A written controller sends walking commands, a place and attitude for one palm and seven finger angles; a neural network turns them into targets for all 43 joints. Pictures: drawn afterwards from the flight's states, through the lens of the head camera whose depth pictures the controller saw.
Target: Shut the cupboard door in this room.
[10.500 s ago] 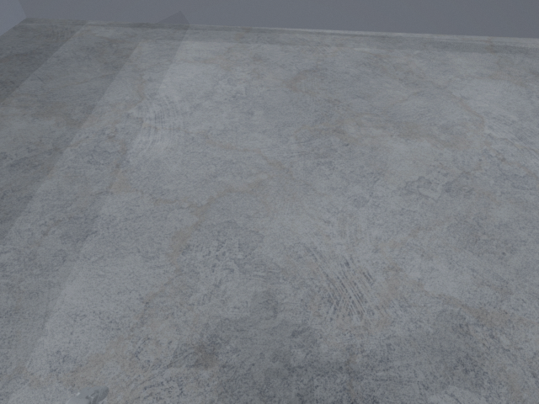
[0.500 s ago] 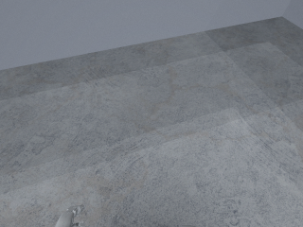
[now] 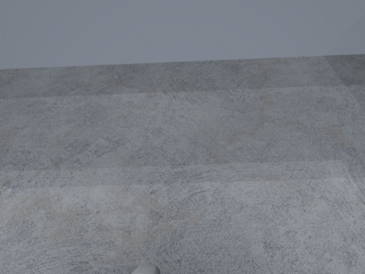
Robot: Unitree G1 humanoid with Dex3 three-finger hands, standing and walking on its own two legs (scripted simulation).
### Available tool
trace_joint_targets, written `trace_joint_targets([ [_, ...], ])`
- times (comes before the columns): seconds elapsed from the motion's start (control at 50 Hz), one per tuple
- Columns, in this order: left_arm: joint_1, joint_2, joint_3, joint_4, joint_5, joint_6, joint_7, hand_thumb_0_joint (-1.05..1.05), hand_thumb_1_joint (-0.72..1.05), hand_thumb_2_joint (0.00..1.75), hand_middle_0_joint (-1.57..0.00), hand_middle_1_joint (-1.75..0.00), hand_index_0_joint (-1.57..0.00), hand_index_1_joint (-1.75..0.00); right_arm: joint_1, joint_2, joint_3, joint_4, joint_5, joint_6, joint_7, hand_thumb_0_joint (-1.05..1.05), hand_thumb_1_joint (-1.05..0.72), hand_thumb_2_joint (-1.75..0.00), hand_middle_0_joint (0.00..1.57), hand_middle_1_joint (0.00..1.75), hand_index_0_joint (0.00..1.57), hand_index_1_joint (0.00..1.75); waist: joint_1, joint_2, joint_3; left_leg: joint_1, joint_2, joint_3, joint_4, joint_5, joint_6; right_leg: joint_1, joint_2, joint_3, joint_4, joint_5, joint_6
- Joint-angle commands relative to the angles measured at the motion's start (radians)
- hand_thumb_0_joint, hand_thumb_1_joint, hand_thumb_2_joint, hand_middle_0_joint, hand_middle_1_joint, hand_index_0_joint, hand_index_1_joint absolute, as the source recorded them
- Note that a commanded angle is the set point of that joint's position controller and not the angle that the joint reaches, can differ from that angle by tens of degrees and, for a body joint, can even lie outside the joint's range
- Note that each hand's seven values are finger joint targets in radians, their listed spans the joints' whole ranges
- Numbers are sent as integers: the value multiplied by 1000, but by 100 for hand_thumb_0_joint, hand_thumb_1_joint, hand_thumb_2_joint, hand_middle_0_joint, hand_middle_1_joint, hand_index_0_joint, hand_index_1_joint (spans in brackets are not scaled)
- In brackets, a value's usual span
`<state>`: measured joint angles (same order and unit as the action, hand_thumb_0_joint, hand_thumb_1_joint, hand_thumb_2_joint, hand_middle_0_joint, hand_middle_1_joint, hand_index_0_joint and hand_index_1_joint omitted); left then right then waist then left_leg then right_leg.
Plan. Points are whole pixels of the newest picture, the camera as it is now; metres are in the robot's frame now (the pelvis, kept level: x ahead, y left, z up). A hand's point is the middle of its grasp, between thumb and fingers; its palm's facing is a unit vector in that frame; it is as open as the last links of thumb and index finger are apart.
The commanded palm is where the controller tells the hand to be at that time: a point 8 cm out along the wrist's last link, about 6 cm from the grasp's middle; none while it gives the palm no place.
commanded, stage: turn or walk to find it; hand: left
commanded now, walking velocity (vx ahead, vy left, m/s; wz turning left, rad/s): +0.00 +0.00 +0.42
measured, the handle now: out of the picture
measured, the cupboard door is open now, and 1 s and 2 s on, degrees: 90 90 90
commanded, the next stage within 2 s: none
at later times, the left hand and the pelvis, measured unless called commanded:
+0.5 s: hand out of the picture +0.02 +0.27 -0.17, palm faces +0.20 -0.95 -0.23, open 7.4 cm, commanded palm none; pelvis -0.02 +0.05 +0.00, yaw +10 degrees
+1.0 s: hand out of the picture -0.04 +0.18 -0.14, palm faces +0.40 -0.87 -0.28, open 7.3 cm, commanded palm none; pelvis -0.04 -0.02 +0.00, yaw +24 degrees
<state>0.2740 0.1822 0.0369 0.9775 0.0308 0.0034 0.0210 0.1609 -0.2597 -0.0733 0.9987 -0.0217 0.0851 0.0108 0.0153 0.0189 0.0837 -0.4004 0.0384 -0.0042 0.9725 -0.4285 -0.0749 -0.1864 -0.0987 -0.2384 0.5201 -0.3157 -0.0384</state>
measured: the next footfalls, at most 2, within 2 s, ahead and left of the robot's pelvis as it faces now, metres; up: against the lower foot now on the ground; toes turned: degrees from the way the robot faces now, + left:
left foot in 0.14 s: +0.02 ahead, +0.14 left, +0.00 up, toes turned +8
right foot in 0.72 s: +0.02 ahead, -0.09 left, +0.00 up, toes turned +13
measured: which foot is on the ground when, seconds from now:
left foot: up 0.00-0.12, down 0.14-0.72, up 0.74-1.00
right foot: down 0.00-0.14, up 0.16-0.70, down 0.72-1.00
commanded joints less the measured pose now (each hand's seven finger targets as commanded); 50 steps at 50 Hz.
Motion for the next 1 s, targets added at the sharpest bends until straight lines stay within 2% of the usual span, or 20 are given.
trace_joint_targets([
  [0.0,51,226,53,-42,3,-10,13,0,90,90,-20,-30,-20,-30,-68,-27,10,-96,15,-41,-1,0,-90,-90,20,30,20,30,38,-220,-88,-4,-6,58,-194,-42,19,131,-268,208,-110,592,-116],
  [0.04,38,238,57,-35,0,-7,11,0,90,90,-20,-30,-20,-30,-39,-33,11,-92,16,-50,-4,0,-90,-90,20,30,20,30,18,-210,-120,70,-12,82,-325,25,30,129,-268,184,-63,587,-92],
  [0.08,11,230,55,-33,-11,0,9,0,90,90,-20,-30,-20,-30,19,-63,6,-80,13,-61,-1,0,-90,-90,20,30,20,30,-28,-142,-141,263,2,75,-552,247,47,13,-233,116,49,449,-17],
  [0.1,28,189,51,-51,-19,7,6,0,90,90,-20,-30,-20,-30,60,-144,-11,-78,6,-75,-4,0,-90,-90,20,30,20,30,-48,67,-189,414,152,-121,-625,447,105,-148,-141,58,228,210,51],
  [0.12,17,127,28,-84,-20,14,3,0,90,90,-20,-30,-20,-30,95,-230,-31,-74,6,-72,-11,0,-90,-90,20,30,20,30,-61,303,-169,470,359,-360,-632,826,219,-360,-27,69,413,-329,113],
  [0.14,-25,153,27,-91,-14,28,9,0,90,90,-20,-30,-20,-30,115,-241,-31,-61,5,-60,-13,0,-90,-90,20,30,20,30,-78,211,-165,383,389,-298,-619,788,276,-316,-30,155,519,-348,98],
  [0.18,-73,160,40,-72,-12,39,4,0,90,90,-20,-30,-20,-30,26,-174,-14,-79,1,-63,-29,0,-90,-90,20,30,20,30,-50,219,-70,265,282,-258,-663,576,241,-343,-39,207,581,-223,101],
  [0.2,-67,166,41,-64,-11,38,-2,0,90,90,-20,-30,-20,-30,-11,-159,-6,-94,0,-64,-31,0,-90,-90,20,30,20,30,-37,166,-43,240,251,-234,-667,541,231,-348,-32,215,601,-164,104],
  [0.28,-24,158,42,-41,-10,32,-10,0,90,90,-20,-30,-20,-30,-3,-144,-3,-102,10,-79,-29,0,-90,-90,20,30,20,30,-14,86,-87,289,185,-175,-673,567,207,-341,-15,215,611,-52,124],
  [0.52,-178,119,32,-123,-19,27,2,0,90,90,-20,-30,-20,-30,121,-132,-25,-78,-5,-74,-29,0,-90,-90,20,30,20,30,-64,117,-118,311,195,-349,-637,590,263,-295,31,237,376,-145,124],
  [0.6,-150,109,29,-123,-27,22,5,0,90,90,-20,-30,-20,-30,111,-134,-30,-84,-8,-68,-26,0,-90,-90,20,30,20,30,-45,134,-142,231,170,-388,-615,592,252,-154,68,228,202,-124,103],
  [0.64,-88,116,32,-108,-31,15,8,0,90,90,-20,-30,-20,-30,92,-129,-32,-89,-4,-66,-23,0,-90,-90,20,30,20,30,-12,108,-164,159,133,-374,-574,546,220,-19,79,216,21,-1,95],
  [0.66,-48,130,36,-98,-30,9,11,0,90,90,-20,-30,-20,-30,82,-119,-32,-94,2,-64,-21,0,-90,-90,20,30,20,30,10,77,-175,79,93,-350,-541,445,180,99,59,217,-118,101,91],
  [0.68,-19,188,46,-95,-19,-2,16,0,90,90,-20,-30,-20,-30,91,-72,-28,-98,11,-64,-14,0,-90,-90,20,30,20,30,22,-62,-189,-59,22,-276,-444,272,122,239,-68,330,-221,105,59],
  [0.7,-13,268,61,-100,-6,-7,21,0,90,90,-20,-30,-20,-30,94,-17,-17,-121,13,-66,-12,0,-90,-90,20,30,20,30,31,-322,-161,-230,-118,-88,-221,-58,49,275,-320,578,-257,134,-47],
  [0.72,-32,270,55,-119,-14,-1,22,0,90,90,-20,-30,-20,-30,70,-70,-32,-124,1,-56,-16,0,-90,-90,20,30,20,30,32,-247,-134,-187,-97,-91,-25,-150,48,98,-395,587,-261,198,-119],
  [0.76,-154,204,50,-141,-18,-6,23,0,90,90,-20,-30,-20,-30,112,-61,-39,-76,-6,-30,-6,0,-90,-90,20,30,20,30,-33,-184,-54,-164,-59,-107,170,-41,42,-35,-284,454,-284,92,-100],
  [0.8,-183,152,32,-146,-21,-13,19,0,90,90,-20,-30,-20,-30,156,-44,-34,-45,-6,-25,1,0,-90,-90,20,30,20,30,-63,-130,-19,-168,-40,-74,234,57,27,-33,-200,315,-239,237,-57],
  [0.86,-101,146,29,-120,-21,-24,15,0,90,90,-20,-30,-20,-30,154,-40,-31,-39,-3,-22,2,0,-90,-90,20,30,20,30,-41,-172,-37,-183,-31,-56,255,101,2,36,-180,250,-215,366,-49],
  [0.98,-22,167,43,-85,-9,-20,17,0,90,90,-20,-30,-20,-30,53,-42,-22,-60,-1,-20,0,0,-90,-90,20,30,20,30,-2,-176,-22,-161,4,-31,145,45,-11,66,-236,257,-211,350,-88],
])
